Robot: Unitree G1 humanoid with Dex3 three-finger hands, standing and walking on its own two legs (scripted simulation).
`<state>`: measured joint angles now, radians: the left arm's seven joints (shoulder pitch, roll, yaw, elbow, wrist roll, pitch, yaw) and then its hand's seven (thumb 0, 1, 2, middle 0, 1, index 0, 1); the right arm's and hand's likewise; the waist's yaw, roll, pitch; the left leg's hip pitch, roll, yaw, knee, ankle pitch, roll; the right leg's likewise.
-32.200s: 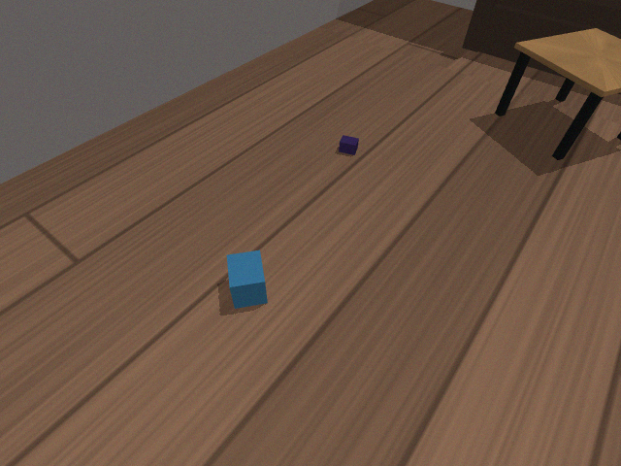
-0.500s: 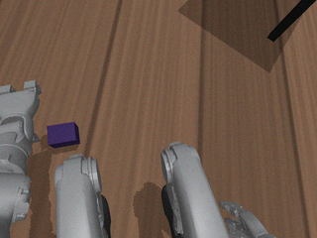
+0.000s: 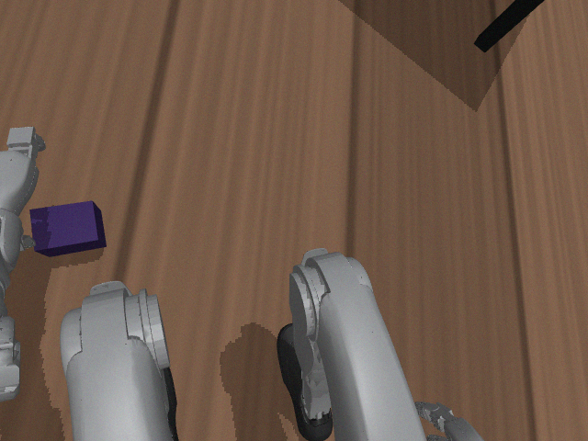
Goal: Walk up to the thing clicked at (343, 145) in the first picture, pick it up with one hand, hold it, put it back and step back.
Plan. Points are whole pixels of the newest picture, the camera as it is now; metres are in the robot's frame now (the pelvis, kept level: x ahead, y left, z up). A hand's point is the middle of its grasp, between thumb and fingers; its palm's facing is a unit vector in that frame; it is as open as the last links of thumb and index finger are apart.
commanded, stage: home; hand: left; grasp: from above
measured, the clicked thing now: (70, 229) +0.44 +0.26 -0.29
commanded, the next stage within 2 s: none
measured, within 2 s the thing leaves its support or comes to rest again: neither
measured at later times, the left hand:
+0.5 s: hand out of the picture +0.32 +0.26 +0.04, palm faces -0.28 -0.62 -0.74, open 8.2 cm
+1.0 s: hand out of the picture +0.24 +0.22 +0.26, palm faces +0.15 -0.95 -0.28, open 7.4 cm
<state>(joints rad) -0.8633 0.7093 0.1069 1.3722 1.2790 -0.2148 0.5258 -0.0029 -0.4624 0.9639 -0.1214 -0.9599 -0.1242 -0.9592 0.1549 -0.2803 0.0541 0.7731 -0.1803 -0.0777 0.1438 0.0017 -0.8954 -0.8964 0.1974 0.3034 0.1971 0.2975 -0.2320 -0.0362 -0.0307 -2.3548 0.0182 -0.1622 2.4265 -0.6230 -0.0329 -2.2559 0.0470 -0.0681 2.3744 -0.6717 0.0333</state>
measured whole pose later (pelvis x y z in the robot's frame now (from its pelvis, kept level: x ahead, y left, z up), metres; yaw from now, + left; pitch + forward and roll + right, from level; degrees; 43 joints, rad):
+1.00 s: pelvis +0.06 +0.01 +0.34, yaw +8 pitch +18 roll -4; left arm 0.29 0.25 0.03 0.04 0.00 0.40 0.08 0.01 0.90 0.89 -0.21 -0.30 -0.21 -0.30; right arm 0.22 -0.19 0.05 0.54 0.04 -0.13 -0.12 0.01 -0.90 -0.90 0.20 0.30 0.20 0.30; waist -0.06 0.04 -0.20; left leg -1.08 0.04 -0.07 1.30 -0.54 -0.02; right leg -1.00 0.01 -0.05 1.25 -0.57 0.02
